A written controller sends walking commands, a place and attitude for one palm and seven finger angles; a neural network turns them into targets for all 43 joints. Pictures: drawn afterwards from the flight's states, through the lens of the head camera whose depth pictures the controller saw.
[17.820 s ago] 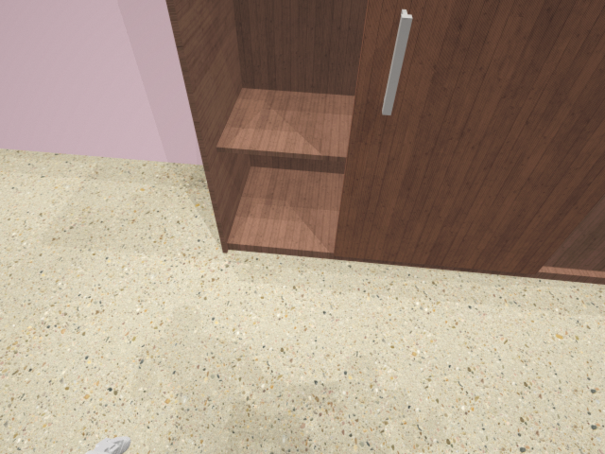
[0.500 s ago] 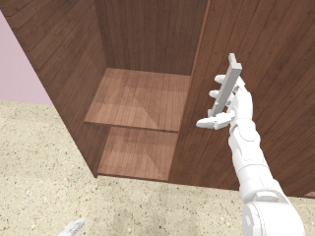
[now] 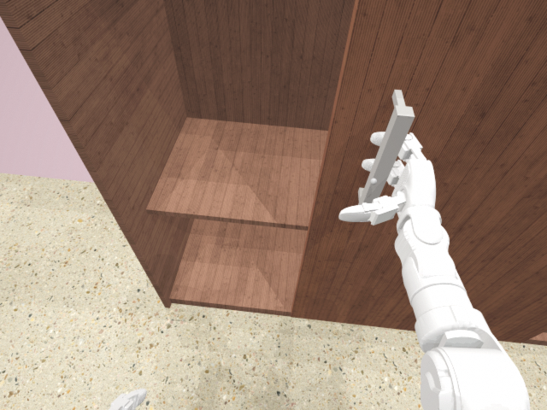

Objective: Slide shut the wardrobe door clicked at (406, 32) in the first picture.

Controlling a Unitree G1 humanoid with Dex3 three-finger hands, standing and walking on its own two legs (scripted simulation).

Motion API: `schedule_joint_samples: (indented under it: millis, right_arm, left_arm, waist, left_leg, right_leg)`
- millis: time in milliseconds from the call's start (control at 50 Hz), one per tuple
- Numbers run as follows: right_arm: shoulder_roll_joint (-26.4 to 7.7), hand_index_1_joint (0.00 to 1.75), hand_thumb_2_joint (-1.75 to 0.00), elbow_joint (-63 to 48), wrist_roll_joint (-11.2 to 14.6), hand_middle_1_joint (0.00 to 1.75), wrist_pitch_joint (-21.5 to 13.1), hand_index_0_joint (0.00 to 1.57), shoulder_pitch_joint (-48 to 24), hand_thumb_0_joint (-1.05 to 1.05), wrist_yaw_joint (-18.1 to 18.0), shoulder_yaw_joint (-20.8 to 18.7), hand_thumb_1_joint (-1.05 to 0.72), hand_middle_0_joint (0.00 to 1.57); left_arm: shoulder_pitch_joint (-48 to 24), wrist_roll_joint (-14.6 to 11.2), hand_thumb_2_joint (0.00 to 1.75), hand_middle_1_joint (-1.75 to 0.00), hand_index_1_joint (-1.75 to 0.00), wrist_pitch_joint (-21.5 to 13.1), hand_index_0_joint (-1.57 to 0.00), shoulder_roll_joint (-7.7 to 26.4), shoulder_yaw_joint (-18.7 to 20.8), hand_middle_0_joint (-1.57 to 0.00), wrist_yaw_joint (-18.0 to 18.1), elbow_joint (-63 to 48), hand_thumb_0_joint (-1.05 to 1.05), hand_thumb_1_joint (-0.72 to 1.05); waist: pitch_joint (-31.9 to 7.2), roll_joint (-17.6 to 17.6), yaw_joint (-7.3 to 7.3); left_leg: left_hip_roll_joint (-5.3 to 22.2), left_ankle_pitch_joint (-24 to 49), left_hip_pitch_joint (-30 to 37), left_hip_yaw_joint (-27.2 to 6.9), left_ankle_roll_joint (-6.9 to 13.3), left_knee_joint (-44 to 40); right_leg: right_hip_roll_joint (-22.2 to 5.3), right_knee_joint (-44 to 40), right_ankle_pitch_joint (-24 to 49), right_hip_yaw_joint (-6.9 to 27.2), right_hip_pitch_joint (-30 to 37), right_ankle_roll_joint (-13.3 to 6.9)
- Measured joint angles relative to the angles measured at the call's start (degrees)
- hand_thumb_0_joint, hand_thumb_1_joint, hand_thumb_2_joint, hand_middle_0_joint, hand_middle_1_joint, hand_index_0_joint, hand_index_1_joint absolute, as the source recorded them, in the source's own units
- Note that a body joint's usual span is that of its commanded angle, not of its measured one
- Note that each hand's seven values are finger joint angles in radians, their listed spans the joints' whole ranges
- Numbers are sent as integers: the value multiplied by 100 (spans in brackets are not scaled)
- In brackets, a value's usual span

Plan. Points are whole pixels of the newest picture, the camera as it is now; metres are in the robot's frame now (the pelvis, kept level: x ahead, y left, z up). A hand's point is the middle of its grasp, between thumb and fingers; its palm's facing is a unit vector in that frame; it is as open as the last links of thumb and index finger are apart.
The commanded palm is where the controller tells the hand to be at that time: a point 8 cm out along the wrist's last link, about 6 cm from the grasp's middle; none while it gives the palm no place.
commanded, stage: grip the handle and tug to test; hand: right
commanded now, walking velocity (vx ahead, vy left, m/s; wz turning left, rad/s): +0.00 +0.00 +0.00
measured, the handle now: (378, 162) +0.49 -0.10 +0.11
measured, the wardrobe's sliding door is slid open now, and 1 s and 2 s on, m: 0.45 0.45 0.45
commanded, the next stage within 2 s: tug the door sideways, standing still in 1.52 s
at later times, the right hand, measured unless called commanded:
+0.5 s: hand (371, 181) +0.44 -0.08 +0.11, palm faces -0.01 +1.00 +0.00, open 10.2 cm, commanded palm +0.41 -0.13 +0.11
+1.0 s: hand (367, 183) +0.44 -0.07 +0.11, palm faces +0.00 +1.00 -0.02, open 5.5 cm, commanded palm +0.42 -0.12 +0.11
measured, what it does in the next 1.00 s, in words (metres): stands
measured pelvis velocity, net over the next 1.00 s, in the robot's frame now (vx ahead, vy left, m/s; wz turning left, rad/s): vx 0.00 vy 0.01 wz -0.01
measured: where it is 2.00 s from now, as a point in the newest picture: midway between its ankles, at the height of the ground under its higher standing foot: outside the picture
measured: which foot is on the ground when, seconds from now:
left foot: down 0.00-1.00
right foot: down 0.00-1.00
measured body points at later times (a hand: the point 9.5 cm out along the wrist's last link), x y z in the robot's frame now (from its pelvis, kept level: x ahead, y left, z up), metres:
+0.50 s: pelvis +0.00 +0.00 +0.00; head +0.04 +0.01 +0.45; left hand +0.07 +0.25 -0.13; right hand +0.43 -0.14 +0.11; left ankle -0.04 +0.11 -0.72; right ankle +0.03 -0.12 -0.72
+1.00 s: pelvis +0.00 +0.01 +0.00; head +0.04 +0.02 +0.45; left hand +0.08 +0.26 -0.13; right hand +0.43 -0.13 +0.11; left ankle -0.04 +0.11 -0.72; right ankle +0.03 -0.12 -0.72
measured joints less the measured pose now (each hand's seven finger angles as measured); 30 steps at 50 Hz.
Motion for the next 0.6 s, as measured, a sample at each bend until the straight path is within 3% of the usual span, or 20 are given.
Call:
schedule_joint_samples:
  millis: [260,600]
  right_arm:
    - [-24,122,-33,158,-56,121,-140,31,-127,-1,-84,-103,42,31]
    - [101,131,-63,-259,-49,131,-79,38,223,0,-119,35,-27,38]
  left_arm:
    - [81,46,90,-30,-30,18,-20,-20,-4,-20,-32,53,1,90]
    - [30,33,90,-30,-30,20,-20,-12,25,-20,-48,5,1,90]
  waist:
    - [-7,7,50]
    - [-39,-18,-33]
  left_leg:
    - [4,-23,-126,-33,-15,78]
    - [-11,-40,29,-26,8,22]
  right_leg:
    - [-1,65,-28,-31,-110,-14]
    - [-11,12,-44,-19,44,10]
